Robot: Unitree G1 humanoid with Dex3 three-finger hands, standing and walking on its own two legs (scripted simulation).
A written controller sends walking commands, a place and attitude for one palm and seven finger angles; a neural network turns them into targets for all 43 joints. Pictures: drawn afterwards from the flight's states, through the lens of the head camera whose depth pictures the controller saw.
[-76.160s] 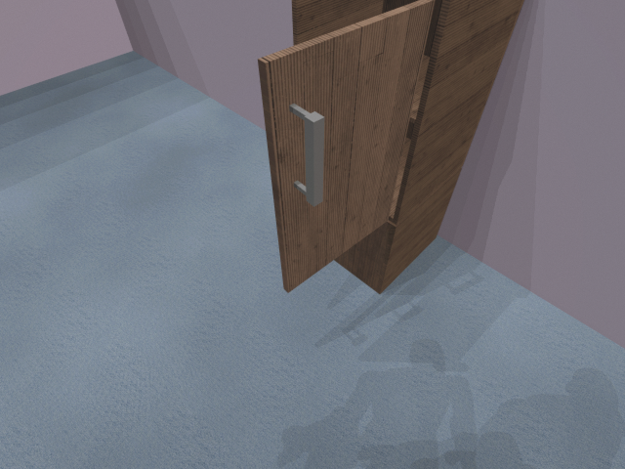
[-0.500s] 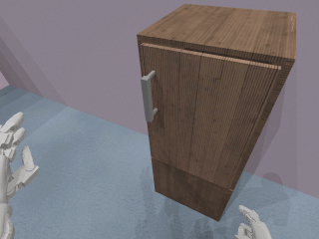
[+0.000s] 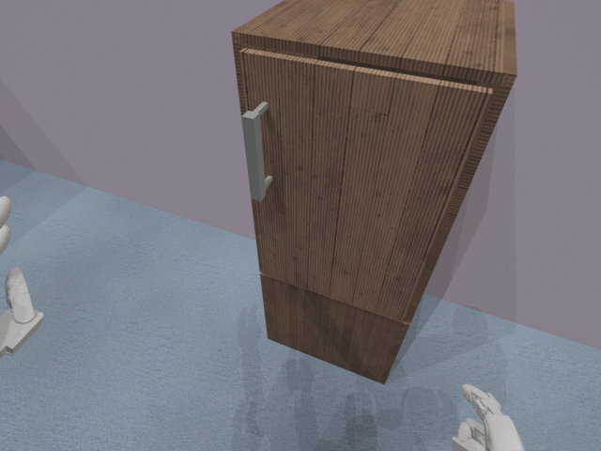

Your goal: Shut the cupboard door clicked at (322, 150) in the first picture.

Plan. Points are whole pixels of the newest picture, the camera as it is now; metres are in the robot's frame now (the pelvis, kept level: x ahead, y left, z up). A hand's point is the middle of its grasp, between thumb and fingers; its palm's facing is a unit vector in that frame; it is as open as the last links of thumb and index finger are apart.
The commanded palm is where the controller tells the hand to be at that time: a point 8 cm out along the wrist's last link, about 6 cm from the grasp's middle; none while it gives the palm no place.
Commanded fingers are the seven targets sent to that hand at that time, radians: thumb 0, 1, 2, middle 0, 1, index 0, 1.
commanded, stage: step back with the hand held close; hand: left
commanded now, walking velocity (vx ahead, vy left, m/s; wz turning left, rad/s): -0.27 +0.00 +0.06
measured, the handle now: (260, 153) +0.60 +0.12 +0.10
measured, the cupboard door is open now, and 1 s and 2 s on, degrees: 0 0 0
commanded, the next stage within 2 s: stop stepping back and stand still in 0.76 s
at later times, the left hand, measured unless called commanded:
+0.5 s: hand out of the picture +0.12 +0.29 +0.19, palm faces +0.53 -0.71 -0.46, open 7.4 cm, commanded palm +0.05 +0.32 +0.19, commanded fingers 0.00 0.90 0.90 -0.20 -0.30 -0.20 -0.30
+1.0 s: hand out of the picture -0.02 +0.22 +0.22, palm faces +0.40 -0.74 -0.53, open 7.4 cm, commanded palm -0.02 +0.26 +0.19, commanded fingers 0.00 0.90 0.90 -0.20 -0.30 -0.20 -0.30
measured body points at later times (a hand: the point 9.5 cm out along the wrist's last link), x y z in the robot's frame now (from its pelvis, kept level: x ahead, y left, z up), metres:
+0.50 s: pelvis -0.06 +0.01 -0.01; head -0.07 +0.03 +0.44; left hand +0.08 +0.33 +0.21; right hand +0.10 -0.23 -0.08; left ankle +0.03 +0.05 -0.72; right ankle -0.06 -0.14 -0.68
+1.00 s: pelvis -0.18 -0.03 +0.00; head -0.21 -0.01 +0.45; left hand -0.04 +0.26 +0.24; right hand -0.04 -0.27 -0.07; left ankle -0.08 +0.07 -0.69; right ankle -0.31 -0.11 -0.72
